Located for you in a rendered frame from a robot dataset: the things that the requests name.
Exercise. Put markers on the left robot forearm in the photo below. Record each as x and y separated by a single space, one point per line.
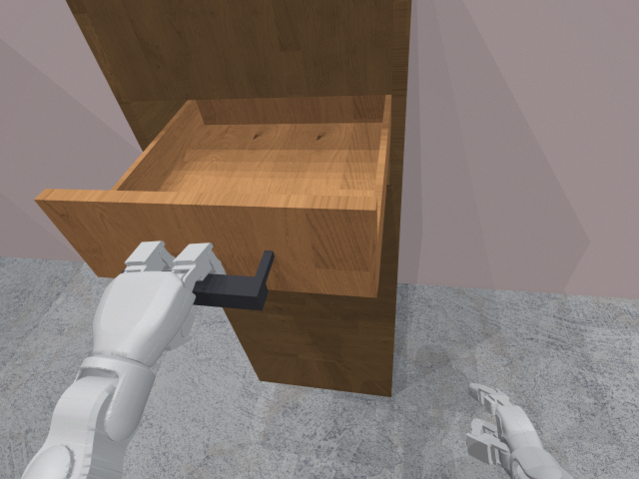
94 421

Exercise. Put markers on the handle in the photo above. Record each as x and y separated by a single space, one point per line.
235 291

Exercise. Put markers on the robot right hand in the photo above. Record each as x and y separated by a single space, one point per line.
494 444

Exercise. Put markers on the cabinet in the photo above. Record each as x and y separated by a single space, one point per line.
158 54

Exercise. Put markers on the robot left hand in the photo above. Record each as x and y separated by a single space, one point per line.
145 310

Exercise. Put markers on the right robot forearm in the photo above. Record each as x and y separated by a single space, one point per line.
531 462

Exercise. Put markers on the drawer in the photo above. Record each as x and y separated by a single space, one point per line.
304 177

